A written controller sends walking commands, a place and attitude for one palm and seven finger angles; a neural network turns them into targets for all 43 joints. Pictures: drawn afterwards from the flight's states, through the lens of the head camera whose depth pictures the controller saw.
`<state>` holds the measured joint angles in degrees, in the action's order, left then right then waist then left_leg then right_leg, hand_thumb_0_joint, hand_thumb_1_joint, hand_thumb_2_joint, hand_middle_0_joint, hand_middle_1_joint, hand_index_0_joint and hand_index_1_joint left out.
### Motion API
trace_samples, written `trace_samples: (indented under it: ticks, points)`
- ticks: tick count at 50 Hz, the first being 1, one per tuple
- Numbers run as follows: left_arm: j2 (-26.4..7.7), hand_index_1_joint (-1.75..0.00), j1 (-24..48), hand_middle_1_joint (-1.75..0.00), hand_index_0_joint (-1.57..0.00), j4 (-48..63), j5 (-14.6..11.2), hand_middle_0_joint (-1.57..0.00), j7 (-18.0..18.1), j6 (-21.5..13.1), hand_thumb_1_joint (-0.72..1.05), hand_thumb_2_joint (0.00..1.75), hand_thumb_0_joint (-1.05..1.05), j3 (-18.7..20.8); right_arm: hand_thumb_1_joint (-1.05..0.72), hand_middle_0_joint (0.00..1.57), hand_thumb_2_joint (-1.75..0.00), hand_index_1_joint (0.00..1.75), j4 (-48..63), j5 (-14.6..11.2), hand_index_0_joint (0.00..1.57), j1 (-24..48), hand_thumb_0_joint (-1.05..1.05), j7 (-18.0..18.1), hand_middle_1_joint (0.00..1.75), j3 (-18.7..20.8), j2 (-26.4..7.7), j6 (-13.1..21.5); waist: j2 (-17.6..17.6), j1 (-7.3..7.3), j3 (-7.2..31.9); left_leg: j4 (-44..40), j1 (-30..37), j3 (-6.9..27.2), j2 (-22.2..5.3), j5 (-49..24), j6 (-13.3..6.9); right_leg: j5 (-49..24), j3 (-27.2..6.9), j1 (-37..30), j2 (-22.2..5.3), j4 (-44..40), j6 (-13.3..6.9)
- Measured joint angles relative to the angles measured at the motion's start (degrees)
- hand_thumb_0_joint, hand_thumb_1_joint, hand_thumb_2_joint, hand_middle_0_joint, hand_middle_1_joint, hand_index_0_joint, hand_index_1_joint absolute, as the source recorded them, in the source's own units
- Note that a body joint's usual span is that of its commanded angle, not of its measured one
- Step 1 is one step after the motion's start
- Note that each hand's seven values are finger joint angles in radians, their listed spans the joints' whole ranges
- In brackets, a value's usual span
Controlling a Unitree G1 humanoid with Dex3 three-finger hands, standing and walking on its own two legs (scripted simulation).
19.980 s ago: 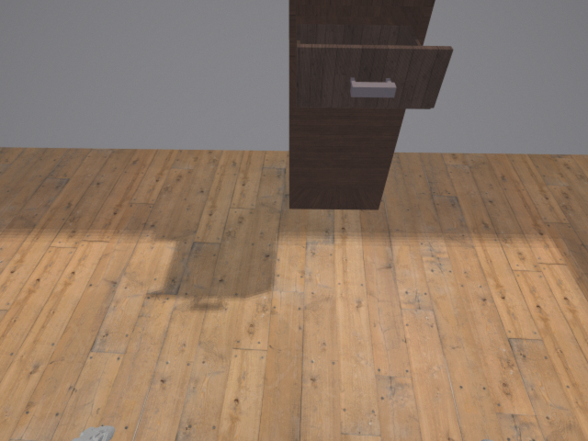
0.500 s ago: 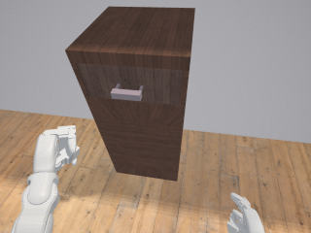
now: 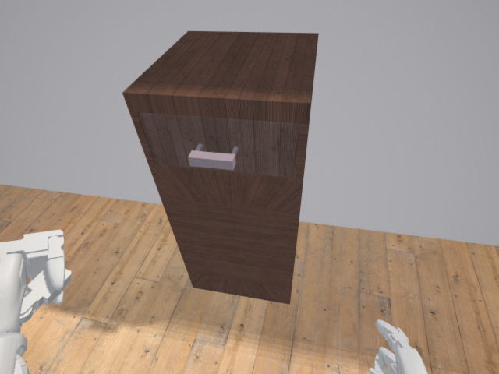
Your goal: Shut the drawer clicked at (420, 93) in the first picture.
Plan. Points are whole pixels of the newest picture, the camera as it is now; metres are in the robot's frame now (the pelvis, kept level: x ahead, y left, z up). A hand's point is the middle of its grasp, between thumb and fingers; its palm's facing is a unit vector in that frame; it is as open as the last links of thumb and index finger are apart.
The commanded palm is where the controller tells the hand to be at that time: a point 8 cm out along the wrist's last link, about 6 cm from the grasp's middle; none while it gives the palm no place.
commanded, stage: draw the hand back to the body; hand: left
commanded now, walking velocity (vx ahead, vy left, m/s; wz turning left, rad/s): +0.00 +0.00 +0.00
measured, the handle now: (214, 154) +0.59 +0.17 +0.03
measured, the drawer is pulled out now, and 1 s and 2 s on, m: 0.00 0.00 0.00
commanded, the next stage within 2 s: step back with the hand held close in 0.06 s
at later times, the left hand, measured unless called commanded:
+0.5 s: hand (67, 282) +0.17 +0.25 +0.15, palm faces +0.30 -0.80 -0.52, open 3.3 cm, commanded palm +0.11 +0.29 +0.17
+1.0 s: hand (31, 319) +0.12 +0.26 +0.15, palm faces +0.38 -0.77 -0.51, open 3.3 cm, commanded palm +0.05 +0.30 +0.17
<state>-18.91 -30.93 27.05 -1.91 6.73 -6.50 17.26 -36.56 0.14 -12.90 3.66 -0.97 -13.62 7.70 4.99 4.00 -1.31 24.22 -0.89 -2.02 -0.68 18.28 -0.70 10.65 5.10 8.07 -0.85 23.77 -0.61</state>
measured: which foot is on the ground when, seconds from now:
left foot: down 0.00-1.00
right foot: down 0.00-1.00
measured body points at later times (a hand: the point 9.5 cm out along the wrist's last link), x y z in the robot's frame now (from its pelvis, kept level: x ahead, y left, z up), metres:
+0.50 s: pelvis -0.03 +0.02 +0.00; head -0.01 +0.00 +0.45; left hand +0.15 +0.29 +0.18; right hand +0.13 -0.24 -0.09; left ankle -0.05 +0.11 -0.74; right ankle +0.03 -0.11 -0.74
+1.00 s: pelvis -0.07 +0.02 -0.02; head -0.05 +0.03 +0.43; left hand +0.10 +0.30 +0.18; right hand +0.09 -0.23 -0.09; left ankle -0.05 +0.11 -0.74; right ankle +0.02 -0.11 -0.74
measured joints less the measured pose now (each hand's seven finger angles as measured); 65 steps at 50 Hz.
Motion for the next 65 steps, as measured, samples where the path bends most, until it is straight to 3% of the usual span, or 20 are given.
trace_samples:
  ticks: [11, 16, 23, 30, 38, 45, 50, 57, 65]
  points:
    - [0.61, -1.6, 1.81, -1.6, -1.41, -1.59, 0.11, -1.41, -0.06, -0.26, 0.89, 0.9, 0.02, -0.61, -0.9, 0.2, -0.9, 0.3, -0.18, 0.25, 0.2, 0.42, 0.01, 0.33, 0.3, -0.53, 0.58, 1.16, -0.76, -0.45, -0.52, 0.42, -0.66, -0.21, -0.26, -0.49, 0.14, -0.9, -0.18, 0.43, 0.3, -0.31, -0.28]
    - [-0.69, -1.6, 1.14, -1.6, -1.41, -0.88, 0.22, -1.41, 0.06, -3.85, 0.89, 0.9, 0.02, 3.67, -0.9, 0.2, -0.9, 0.3, 1.53, 0.5, 0.2, 1.44, 0.01, -0.16, 0.3, -0.22, 0.53, -1.32, -1.28, -2.59, 0.18, 1.76, -5.65, -0.36, -0.47, -0.85, -0.08, -2.8, -0.3, 4.27, 0.54, -1.62, -0.2]
    - [-1.74, -1.6, -3.67, -1.6, -1.41, 1.22, 0.53, -1.4, -0.05, -4.26, 0.89, 0.9, 0.02, 2.51, -0.9, 0.2, -0.9, 0.3, 2.77, 0.19, 0.2, 1.44, 0.01, 0.17, 0.3, 1.8, -0.49, -4.48, -2.58, -4.43, -0.03, 1.78, -9.15, -1.58, 1.63, -1.88, -1.33, -2.95, -1.76, 9.21, -1.52, 0.95, 1.09]
    - [-3.76, -1.6, -4.35, -1.6, -1.41, 3.21, 0.78, -1.4, 0.23, -4.2, 0.89, 0.9, 0.02, 4.39, -0.9, 0.2, -0.9, 0.3, 3.91, -0.13, 0.2, 1.23, 0.01, 0.65, 0.3, 2.32, 0.18, -5.74, -4.17, -3.98, -0.49, 4.74, -11.53, -2.19, 2.86, -1.4, -2.04, -1.97, -2.6, 12.31, -2.86, 5.23, 1.65]
    - [-2.28, -1.6, -2.49, -1.6, -1.41, 4.14, 1.73, -1.4, 0.79, -5.17, 0.89, 0.9, 0.02, 4.77, -0.9, 0.2, -0.9, 0.3, 5.45, -0.28, 0.2, 1.97, 0.01, 0.52, 0.3, 1.27, 1.15, -4.79, -4.78, -3.43, -0.45, 9.0, -15.12, -2.35, 2.7, -0.85, -2.37, -2.32, -2.75, 15.19, -2.89, 7.86, 1.53]
    - [-2.25, -1.6, -2.49, -1.6, -1.41, 5.77, 1.99, -1.41, 1.28, -6.78, 0.89, 0.9, 0.02, 4.63, -0.9, 0.2, -0.9, 0.3, 5.6, -0.06, 0.2, 1.59, 0.01, 0.24, 0.3, 0.97, 0.99, -4.01, -5.44, -4.04, -0.48, 11.04, -18.41, -1.65, 2.0, -1.28, -2.41, -4.18, -2.05, 16.67, -2.23, 6.54, 1.3]
    - [-3.96, -1.6, -2.59, -1.6, -1.41, 6.03, 2.95, -1.41, 1.52, -7.81, 0.88, 0.9, 0.02, 5.84, -0.9, 0.2, -0.9, 0.3, 5.75, -0.2, 0.2, -0.49, 0.01, 0.62, 0.3, 1.39, 1.05, -2.93, -6.3, -5.41, -0.84, 11.9, -19.35, 0.02, 3.02, -1.6, -2.6, -2.38, -5.68, 16.95, -0.63, 9.57, 2.19]
    - [-3.49, -1.6, -1.89, -1.6, -1.41, 6.91, 2.76, -1.41, 1.0, -8.51, 0.89, 0.9, 0.02, 7.98, -0.9, 0.2, -0.9, 0.3, 4.5, 0.12, 0.2, 0.49, 0.01, 0.12, 0.3, 1.93, 1.19, -2.67, -6.49, -4.2, -1.94, 14.37, -21.0, 0.41, 2.65, -0.93, -1.76, -0.54, -7.45, 18.16, 0.52, 11.98, 1.9]
    - [-4.62, -1.6, -3.24, -1.6, -1.41, 9.25, 2.15, -1.41, 0.77, -9.78, 0.88, 0.9, 0.02, 6.68, -0.9, 0.2, -0.9, 0.3, 4.79, 0.16, 0.2, 3.43, 0.01, -0.58, 0.3, 2.55, 1.15, -3.81, -7.11, -5.49, -1.78, 13.7, -24.22, 0.38, 2.48, -3.49, -2.08, -4.03, -7.37, 20.27, 0.58, 9.15, 1.92]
